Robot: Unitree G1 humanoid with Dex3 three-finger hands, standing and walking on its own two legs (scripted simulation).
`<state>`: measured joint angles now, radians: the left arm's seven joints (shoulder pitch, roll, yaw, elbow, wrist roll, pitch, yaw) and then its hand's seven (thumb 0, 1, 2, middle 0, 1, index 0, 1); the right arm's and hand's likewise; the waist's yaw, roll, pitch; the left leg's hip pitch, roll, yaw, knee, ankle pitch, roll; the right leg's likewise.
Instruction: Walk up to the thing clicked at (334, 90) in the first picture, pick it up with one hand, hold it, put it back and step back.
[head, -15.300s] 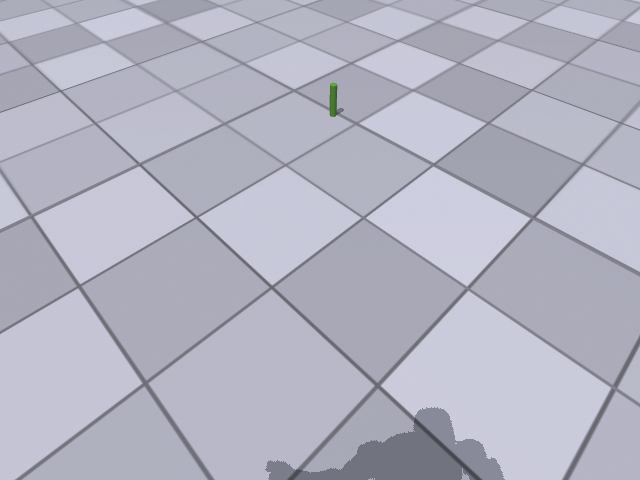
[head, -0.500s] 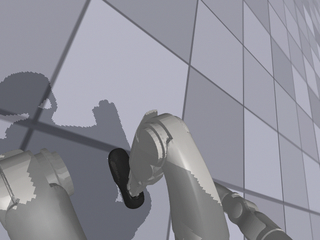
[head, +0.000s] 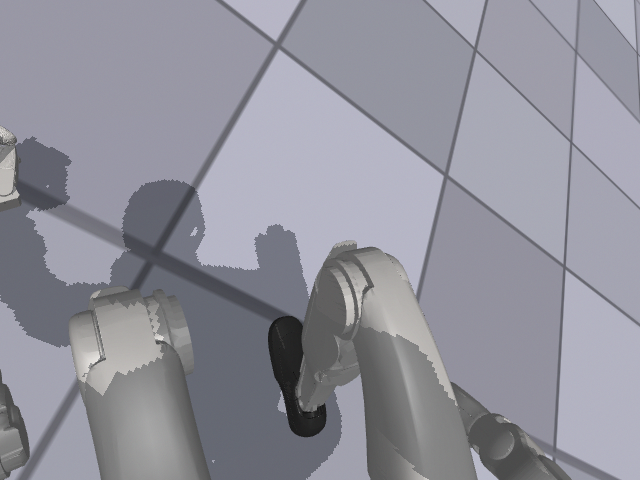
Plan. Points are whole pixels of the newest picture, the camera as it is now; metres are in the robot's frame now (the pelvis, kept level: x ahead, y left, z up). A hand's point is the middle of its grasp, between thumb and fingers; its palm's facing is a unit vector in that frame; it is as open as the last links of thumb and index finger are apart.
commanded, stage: settle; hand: left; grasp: from the side
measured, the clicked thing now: out of the picture +0.46 +0.29 -0.13
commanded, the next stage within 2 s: lift in 1.20 s
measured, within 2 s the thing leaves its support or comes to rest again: neither
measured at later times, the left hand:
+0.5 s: hand out of the picture +0.46 +0.28 -0.02, palm faces +0.21 -0.98 -0.08, open 5.0 cm
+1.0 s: hand out of the picture +0.46 +0.26 +0.03, palm faces +0.21 -0.98 -0.06, open 5.0 cm
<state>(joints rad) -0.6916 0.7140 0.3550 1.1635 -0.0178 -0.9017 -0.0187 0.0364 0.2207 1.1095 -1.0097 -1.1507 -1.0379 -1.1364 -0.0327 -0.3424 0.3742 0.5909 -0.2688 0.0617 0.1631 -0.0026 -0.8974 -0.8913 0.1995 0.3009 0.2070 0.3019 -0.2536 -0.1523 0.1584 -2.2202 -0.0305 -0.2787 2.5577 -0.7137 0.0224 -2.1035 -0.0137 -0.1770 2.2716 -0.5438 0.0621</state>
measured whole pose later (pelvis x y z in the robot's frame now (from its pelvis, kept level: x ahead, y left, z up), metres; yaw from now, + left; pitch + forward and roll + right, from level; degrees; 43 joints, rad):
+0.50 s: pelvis +0.02 -0.01 +0.03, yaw +6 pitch +30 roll -11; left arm -0.69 0.52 0.33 0.94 -0.07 -0.65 -0.14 0.04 0.23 1.09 -1.01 -1.15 -1.04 -1.13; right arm 0.07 -0.31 0.16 0.62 -0.11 0.08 0.11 0.00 -0.89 -0.89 0.20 0.30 0.21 0.30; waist -0.17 -0.02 -0.04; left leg -2.23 -0.03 -0.14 2.41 -0.72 0.02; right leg -2.18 -0.05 -0.07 2.24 -0.60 0.05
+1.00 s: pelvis +0.02 -0.02 +0.06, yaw +9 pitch +32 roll -6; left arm -0.71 0.44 0.36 0.94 -0.07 -0.59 -0.18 0.04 0.22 1.11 -1.02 -1.15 -1.04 -1.13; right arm 0.11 -0.30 0.08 0.63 -0.08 0.05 0.07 0.00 -0.90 -0.89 0.20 0.30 0.20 0.30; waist -0.16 -0.01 -0.11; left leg -2.16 -0.03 -0.11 2.30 -0.71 -0.01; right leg -2.15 -0.06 -0.04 2.18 -0.60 0.04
